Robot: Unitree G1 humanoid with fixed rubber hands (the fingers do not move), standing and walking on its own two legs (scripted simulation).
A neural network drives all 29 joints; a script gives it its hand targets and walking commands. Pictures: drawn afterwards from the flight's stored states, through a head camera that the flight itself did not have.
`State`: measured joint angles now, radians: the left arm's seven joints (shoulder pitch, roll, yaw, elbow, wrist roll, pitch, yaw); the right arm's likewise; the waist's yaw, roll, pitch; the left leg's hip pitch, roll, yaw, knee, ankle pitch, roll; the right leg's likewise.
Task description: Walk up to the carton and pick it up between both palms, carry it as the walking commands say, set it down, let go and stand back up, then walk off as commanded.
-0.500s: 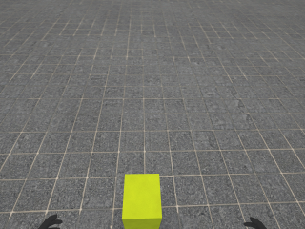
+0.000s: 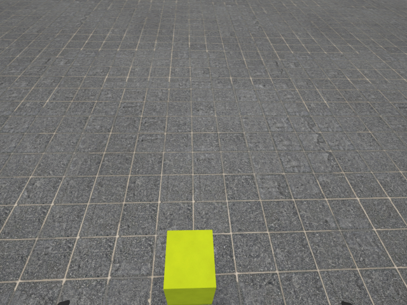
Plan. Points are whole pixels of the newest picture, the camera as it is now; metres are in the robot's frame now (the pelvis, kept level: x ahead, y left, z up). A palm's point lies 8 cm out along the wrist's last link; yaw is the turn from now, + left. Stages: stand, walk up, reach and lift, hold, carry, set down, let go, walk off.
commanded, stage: stand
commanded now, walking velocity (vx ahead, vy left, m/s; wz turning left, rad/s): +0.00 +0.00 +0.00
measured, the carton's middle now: (189, 268) +0.41 +0.04 -0.65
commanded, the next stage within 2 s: walk off in 0.62 s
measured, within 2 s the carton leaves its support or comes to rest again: neither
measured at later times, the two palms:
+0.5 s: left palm out of the picture +0.08 +0.31 -0.11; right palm out of the picture +0.09 -0.31 -0.10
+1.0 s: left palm out of the picture +0.05 +0.33 -0.11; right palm out of the picture +0.07 -0.29 -0.12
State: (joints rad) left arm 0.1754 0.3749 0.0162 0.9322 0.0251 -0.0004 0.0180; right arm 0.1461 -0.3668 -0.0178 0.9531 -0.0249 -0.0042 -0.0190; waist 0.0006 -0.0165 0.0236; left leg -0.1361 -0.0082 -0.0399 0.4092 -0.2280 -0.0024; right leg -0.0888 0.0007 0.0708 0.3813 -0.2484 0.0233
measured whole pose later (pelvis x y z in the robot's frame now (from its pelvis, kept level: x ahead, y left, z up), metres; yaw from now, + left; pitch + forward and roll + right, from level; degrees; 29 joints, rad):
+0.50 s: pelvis -0.01 +0.00 +0.00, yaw +0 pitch -3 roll +0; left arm 0.15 0.39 0.01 1.00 0.02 0.00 0.01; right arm 0.13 -0.38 -0.01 1.01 -0.02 -0.01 -0.01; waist 0.00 -0.01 0.03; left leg -0.13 -0.01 -0.04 0.38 -0.20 0.00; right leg -0.08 0.00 0.07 0.35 -0.22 0.02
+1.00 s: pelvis -0.01 +0.02 +0.00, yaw +4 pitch -2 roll +0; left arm 0.14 0.36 0.03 0.96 0.03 0.03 0.04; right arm 0.18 -0.38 -0.04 1.02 -0.01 0.08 -0.01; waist 0.01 0.00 0.05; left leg -0.36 -0.04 -0.03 0.87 -0.44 -0.03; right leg -0.13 -0.05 0.01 0.43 -0.27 0.04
